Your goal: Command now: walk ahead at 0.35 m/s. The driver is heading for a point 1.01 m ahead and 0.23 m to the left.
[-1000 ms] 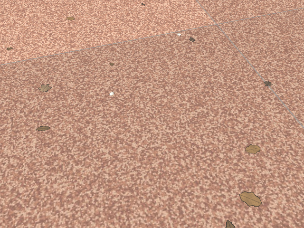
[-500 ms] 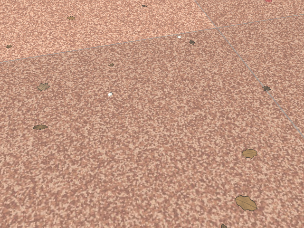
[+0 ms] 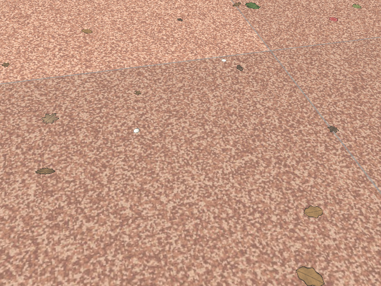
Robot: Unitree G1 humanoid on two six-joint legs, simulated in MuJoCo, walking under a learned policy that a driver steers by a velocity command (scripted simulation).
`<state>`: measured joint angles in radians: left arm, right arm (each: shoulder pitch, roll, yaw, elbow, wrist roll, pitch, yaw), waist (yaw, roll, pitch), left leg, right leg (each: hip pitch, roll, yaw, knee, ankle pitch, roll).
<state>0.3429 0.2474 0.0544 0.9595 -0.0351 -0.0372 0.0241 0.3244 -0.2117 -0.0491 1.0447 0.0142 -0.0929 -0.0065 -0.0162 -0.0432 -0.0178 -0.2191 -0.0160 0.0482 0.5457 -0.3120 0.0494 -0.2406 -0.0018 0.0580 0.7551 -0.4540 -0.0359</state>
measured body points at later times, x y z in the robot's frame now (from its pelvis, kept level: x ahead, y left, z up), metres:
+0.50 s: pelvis +0.25 -0.05 -0.01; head +0.29 -0.05 +0.44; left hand +0.44 +0.20 -0.11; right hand +0.20 -0.30 -0.15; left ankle +0.05 +0.10 -0.64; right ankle +0.35 -0.14 -0.73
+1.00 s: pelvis +0.54 +0.02 -0.02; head +0.58 +0.04 +0.43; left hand +0.48 +0.29 -0.16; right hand +0.79 -0.17 -0.11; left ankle +0.63 +0.12 -0.73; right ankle +0.37 -0.14 -0.69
